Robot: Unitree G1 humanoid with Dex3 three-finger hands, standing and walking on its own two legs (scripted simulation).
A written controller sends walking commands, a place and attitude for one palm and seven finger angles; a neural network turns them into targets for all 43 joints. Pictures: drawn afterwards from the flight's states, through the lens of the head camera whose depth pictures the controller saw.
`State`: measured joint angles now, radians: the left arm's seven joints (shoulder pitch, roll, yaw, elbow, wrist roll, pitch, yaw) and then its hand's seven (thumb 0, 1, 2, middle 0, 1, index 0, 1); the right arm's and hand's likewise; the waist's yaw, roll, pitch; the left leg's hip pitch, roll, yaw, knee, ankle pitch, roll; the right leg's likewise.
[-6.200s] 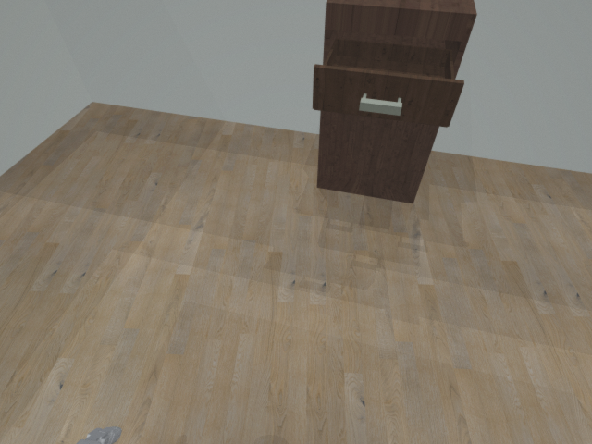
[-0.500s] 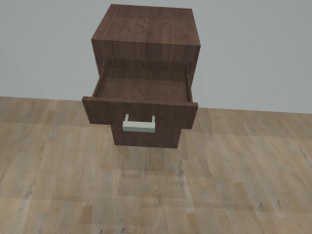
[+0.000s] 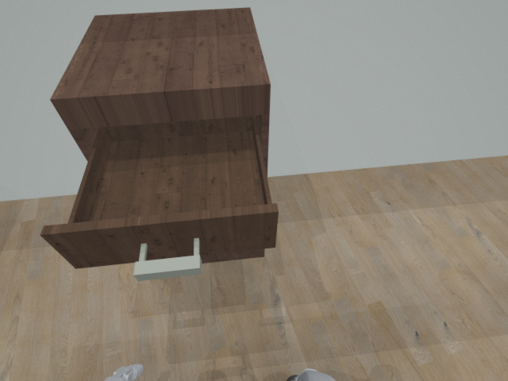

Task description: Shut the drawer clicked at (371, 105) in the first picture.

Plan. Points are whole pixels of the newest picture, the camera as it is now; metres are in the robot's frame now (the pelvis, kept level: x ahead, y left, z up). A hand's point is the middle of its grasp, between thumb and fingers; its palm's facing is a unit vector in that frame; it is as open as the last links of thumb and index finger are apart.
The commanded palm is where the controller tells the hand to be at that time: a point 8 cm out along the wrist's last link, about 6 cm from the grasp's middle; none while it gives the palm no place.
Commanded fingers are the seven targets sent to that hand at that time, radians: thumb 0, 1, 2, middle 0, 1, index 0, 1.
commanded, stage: come to a stop and stand still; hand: left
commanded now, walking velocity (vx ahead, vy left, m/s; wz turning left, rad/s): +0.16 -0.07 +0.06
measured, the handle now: (169, 256) +0.35 +0.17 -0.07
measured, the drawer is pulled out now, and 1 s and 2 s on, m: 0.29 0.29 0.29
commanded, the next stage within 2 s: look again from close up in 1.26 s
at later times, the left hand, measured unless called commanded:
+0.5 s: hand out of the picture +0.09 +0.19 -0.17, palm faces +0.08 -0.97 -0.23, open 7.3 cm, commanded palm none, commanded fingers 0.00 0.90 0.90 -0.20 -0.30 -0.20 -0.30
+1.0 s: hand out of the picture +0.01 +0.16 -0.16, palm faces +0.02 -0.98 -0.19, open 7.4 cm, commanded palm none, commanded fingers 0.00 0.90 0.90 -0.20 -0.30 -0.20 -0.30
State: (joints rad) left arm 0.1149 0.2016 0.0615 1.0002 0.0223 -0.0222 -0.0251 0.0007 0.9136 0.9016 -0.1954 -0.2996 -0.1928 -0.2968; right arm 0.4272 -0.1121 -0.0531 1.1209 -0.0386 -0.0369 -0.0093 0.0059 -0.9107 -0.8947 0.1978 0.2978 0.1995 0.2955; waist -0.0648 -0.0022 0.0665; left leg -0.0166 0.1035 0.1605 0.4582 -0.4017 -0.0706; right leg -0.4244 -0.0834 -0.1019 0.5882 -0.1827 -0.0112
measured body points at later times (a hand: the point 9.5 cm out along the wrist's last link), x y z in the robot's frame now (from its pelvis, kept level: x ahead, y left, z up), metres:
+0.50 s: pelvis +0.05 +0.00 +0.00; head +0.08 +0.00 +0.45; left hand +0.08 +0.24 -0.15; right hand +0.16 -0.24 -0.14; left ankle +0.05 +0.11 -0.73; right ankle +0.11 -0.12 -0.73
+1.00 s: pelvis +0.02 +0.00 +0.02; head +0.02 -0.02 +0.47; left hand +0.01 +0.21 -0.14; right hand +0.02 -0.23 -0.15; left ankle +0.05 +0.11 -0.73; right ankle +0.00 -0.10 -0.73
